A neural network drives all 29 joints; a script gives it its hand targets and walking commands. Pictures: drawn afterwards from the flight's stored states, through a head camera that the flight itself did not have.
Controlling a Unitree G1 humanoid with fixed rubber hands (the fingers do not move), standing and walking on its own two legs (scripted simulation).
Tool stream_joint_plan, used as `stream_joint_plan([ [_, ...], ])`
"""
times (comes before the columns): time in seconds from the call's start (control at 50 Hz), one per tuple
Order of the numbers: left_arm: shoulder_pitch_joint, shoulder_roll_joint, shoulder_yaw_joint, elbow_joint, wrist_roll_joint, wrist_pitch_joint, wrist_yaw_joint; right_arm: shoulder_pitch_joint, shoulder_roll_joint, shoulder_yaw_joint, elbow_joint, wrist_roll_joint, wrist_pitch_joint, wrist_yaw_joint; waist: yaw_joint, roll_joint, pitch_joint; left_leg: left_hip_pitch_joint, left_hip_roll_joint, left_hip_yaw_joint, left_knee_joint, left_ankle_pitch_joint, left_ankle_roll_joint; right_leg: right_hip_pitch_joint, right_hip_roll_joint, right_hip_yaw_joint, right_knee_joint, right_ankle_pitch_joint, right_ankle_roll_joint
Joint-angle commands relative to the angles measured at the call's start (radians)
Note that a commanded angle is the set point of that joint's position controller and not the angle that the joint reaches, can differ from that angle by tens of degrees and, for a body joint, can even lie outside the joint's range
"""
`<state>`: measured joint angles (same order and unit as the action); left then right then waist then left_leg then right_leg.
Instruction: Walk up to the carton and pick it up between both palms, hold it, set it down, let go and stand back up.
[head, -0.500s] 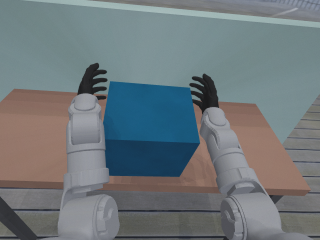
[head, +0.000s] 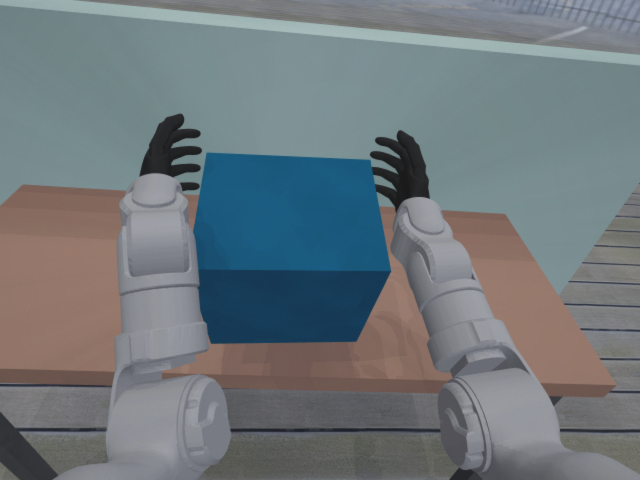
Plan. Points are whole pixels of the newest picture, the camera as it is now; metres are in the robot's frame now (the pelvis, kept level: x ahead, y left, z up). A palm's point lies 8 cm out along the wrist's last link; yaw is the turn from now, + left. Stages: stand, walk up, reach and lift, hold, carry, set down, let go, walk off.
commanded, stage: reach and lift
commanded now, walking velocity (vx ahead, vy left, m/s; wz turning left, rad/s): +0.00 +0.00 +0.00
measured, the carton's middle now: (287, 255) +0.37 +0.00 +0.13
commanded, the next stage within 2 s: hold in 0.62 s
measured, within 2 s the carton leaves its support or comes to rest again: neither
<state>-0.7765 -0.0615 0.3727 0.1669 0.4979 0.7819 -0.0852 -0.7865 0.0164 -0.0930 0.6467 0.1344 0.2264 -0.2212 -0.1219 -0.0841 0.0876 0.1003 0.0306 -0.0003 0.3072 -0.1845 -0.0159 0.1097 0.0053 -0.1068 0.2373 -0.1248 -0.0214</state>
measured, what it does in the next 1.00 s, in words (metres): stands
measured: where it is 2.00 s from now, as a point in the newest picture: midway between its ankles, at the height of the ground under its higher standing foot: outside the picture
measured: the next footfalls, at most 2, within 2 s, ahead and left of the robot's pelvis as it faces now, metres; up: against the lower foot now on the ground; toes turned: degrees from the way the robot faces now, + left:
none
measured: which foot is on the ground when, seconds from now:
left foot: down 0.00-1.00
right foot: down 0.00-1.00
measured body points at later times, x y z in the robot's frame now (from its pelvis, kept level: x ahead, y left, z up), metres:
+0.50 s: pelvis -0.01 +0.00 +0.00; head -0.07 +0.03 +0.44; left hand +0.38 +0.15 +0.26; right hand +0.38 -0.15 +0.25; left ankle +0.01 +0.13 -0.75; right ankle +0.02 -0.10 -0.75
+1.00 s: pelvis -0.01 +0.00 +0.00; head -0.09 +0.03 +0.44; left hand +0.37 +0.15 +0.28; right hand +0.37 -0.14 +0.26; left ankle +0.01 +0.13 -0.75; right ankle +0.02 -0.10 -0.75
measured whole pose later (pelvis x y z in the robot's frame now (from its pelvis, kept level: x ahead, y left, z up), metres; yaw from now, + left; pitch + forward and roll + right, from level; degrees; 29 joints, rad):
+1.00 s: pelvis -0.01 +0.00 +0.00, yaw +0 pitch -13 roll -1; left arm -0.86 -0.03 0.40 0.19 0.51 0.88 -0.11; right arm -0.88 -0.02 -0.06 0.62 0.21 0.38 -0.27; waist -0.12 -0.07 0.03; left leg 0.09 0.03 0.00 0.31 -0.17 -0.02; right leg 0.10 0.01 -0.11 0.25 -0.12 -0.03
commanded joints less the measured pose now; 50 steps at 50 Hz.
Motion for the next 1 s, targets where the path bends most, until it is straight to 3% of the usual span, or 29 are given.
stream_joint_plan([
  [0.0,-0.543,-0.429,-0.361,-0.038,-0.171,-0.046,-0.154,-0.708,0.416,0.286,-0.233,0.066,-0.032,0.116,-0.012,0.089,-0.320,-0.027,-0.064,0.072,-0.025,0.254,-0.005,0.121,0.048,-0.020,0.006,0.154,0.042],
  [0.12,-0.541,-0.422,-0.334,-0.021,-0.163,-0.035,-0.155,-0.722,0.426,0.315,-0.238,0.088,-0.013,0.112,0.011,0.062,-0.341,-0.015,-0.062,0.073,-0.026,0.268,0.002,0.131,0.055,-0.016,0.006,0.171,0.044],
  [0.2,-0.563,-0.419,-0.314,0.009,-0.154,-0.024,-0.162,-0.731,0.426,0.298,-0.207,0.081,0.001,0.114,0.013,0.057,-0.316,-0.037,-0.059,0.077,-0.044,0.209,0.008,0.111,0.054,-0.018,-0.001,0.106,0.042],
  [0.38,-0.639,-0.439,-0.340,0.010,-0.177,-0.024,-0.163,-0.775,0.433,0.255,-0.186,0.078,0.014,0.121,-0.011,0.109,-0.343,-0.070,-0.059,0.076,-0.047,0.174,-0.001,0.108,0.051,-0.018,0.005,0.069,0.039],
  [0.48,-0.647,-0.426,-0.314,0.050,-0.167,-0.015,-0.173,-0.783,0.433,0.243,-0.150,0.077,0.036,0.118,-0.007,0.099,-0.314,-0.103,-0.061,0.077,-0.062,0.140,0.007,0.118,0.049,-0.014,0.003,0.052,0.043],
  [0.62,-0.641,-0.419,-0.310,0.019,-0.179,-0.009,-0.183,-0.798,0.453,0.289,-0.201,0.115,0.056,0.101,-0.001,0.067,-0.369,-0.075,-0.069,0.074,-0.035,0.240,0.005,0.162,0.055,-0.011,0.014,0.166,0.052],
  [0.72,-0.627,-0.421,-0.324,-0.021,-0.182,0.007,-0.188,-0.783,0.454,0.326,-0.240,0.146,0.077,0.086,-0.003,0.075,-0.377,-0.053,-0.071,0.068,-0.019,0.290,-0.005,0.176,0.060,-0.007,0.021,0.224,0.056],
  [0.9,-0.670,-0.438,-0.350,-0.031,-0.190,0.035,-0.197,-0.804,0.445,0.307,-0.248,0.162,0.115,0.086,-0.020,0.117,-0.331,-0.095,-0.064,0.066,-0.043,0.208,-0.014,0.140,0.062,-0.009,0.014,0.112,0.045],
  [0.98,-0.698,-0.441,-0.349,-0.018,-0.198,0.036,-0.190,-0.838,0.449,0.304,-0.244,0.167,0.126,0.093,-0.009,0.114,-0.335,-0.123,-0.061,0.062,-0.054,0.167,-0.010,0.133,0.066,-0.006,0.017,0.072,0.044],
])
